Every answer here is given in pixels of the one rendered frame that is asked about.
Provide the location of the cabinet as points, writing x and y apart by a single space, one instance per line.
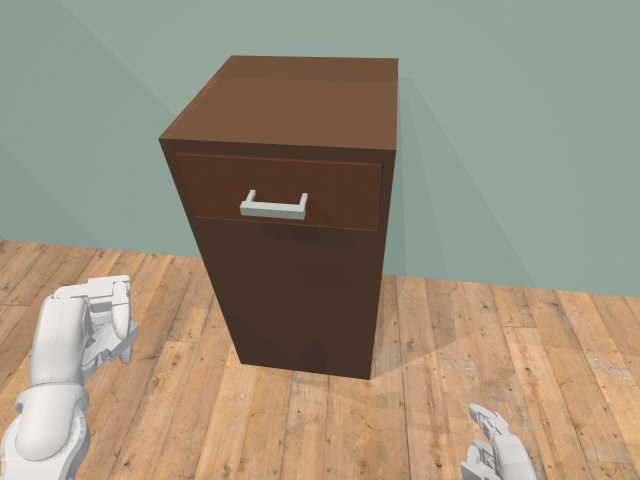
294 296

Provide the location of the robot left hand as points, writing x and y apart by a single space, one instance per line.
65 327

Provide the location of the left robot forearm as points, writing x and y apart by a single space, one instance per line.
51 437

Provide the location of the robot right hand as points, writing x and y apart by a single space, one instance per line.
506 459

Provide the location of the handle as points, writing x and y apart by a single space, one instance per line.
275 210

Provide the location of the drawer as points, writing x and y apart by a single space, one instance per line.
342 194

